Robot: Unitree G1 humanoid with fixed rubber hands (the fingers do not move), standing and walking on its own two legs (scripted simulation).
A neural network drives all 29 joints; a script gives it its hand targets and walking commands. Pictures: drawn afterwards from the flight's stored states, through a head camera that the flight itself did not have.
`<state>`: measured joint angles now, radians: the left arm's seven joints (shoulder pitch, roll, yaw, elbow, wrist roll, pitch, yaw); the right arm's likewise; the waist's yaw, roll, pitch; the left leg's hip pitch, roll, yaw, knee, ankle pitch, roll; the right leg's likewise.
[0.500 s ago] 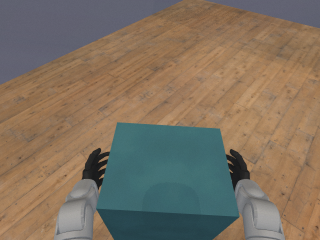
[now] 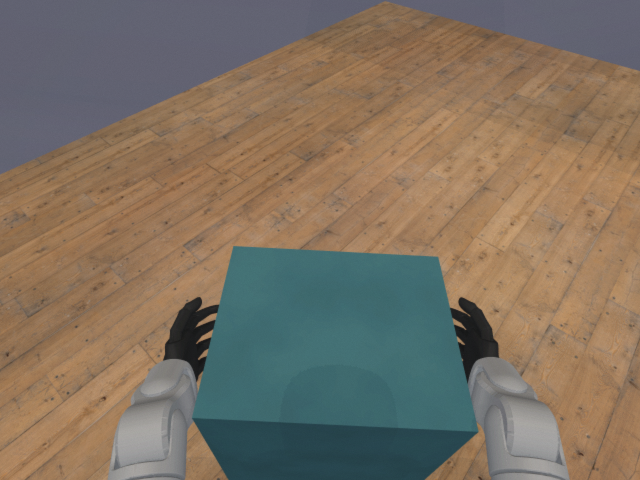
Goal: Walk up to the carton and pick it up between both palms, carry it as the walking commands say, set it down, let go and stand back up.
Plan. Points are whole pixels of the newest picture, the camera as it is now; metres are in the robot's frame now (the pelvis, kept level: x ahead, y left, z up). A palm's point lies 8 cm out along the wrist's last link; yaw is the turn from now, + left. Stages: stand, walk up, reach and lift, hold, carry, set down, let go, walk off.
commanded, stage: carry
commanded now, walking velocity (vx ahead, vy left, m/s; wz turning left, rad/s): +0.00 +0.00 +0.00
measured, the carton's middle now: (328, 377) +0.28 +0.01 -0.06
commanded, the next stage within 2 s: none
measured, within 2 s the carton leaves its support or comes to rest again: neither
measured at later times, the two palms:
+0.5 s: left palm (217, 268) +0.40 +0.17 +0.03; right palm (467, 272) +0.41 -0.19 +0.02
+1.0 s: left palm (232, 210) +0.51 +0.16 +0.03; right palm (455, 210) +0.52 -0.20 +0.03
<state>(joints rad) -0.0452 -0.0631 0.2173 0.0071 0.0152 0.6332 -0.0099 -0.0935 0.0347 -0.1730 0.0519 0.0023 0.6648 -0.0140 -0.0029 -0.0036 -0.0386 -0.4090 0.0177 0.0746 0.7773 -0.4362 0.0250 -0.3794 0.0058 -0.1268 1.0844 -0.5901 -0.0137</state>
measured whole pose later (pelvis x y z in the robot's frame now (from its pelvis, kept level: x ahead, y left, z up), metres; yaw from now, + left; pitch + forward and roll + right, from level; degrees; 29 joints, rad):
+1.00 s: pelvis +0.25 -0.02 +0.01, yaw +0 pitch +4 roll +0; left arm -0.05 -0.06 0.22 -0.01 0.02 0.65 -0.01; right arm -0.09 0.03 -0.17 0.05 0.00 0.66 -0.01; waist 0.00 0.01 -0.05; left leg -0.35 0.03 0.06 0.72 -0.44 0.02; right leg -0.37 0.00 -0.13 0.90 -0.55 -0.02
